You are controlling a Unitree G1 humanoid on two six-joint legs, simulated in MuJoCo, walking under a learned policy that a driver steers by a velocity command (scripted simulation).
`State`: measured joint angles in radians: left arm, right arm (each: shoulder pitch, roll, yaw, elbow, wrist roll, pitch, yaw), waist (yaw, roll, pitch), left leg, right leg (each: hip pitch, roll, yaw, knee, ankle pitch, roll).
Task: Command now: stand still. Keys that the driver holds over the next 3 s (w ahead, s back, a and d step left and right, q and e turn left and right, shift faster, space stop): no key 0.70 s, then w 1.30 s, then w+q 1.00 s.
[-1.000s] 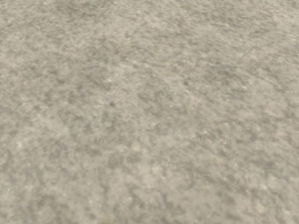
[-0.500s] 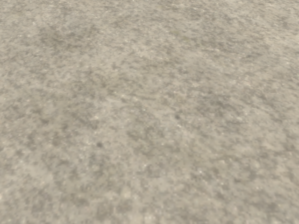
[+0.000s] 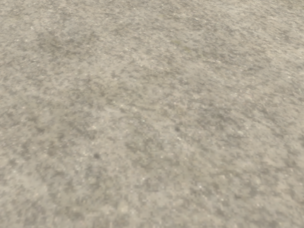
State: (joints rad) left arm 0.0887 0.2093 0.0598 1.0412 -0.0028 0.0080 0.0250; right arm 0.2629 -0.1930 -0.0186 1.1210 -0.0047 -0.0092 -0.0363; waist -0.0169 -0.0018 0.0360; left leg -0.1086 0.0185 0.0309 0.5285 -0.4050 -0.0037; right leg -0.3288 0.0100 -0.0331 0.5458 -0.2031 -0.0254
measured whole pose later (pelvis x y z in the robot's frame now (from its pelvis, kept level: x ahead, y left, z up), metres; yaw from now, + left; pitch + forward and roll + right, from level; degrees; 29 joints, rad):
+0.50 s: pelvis -0.01 +0.01 +0.00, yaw +0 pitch -1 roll +0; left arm 0.13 0.20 0.05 1.11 0.00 0.01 0.04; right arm 0.34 -0.17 -0.02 1.11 -0.01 -0.02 -0.04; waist 0.00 -0.01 0.04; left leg -0.10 0.01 0.04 0.50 -0.38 0.01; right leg -0.32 0.00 -0.02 0.52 -0.18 -0.02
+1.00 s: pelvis +0.06 -0.03 -0.01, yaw +0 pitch +0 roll -1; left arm 0.16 0.23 0.08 1.08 -0.03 -0.09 -0.01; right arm 0.46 -0.22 -0.05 1.09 0.02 -0.06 -0.03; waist 0.00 0.05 0.01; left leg -0.11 0.06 0.00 0.70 -0.49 -0.01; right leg -0.33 0.01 -0.10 0.64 -0.29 -0.06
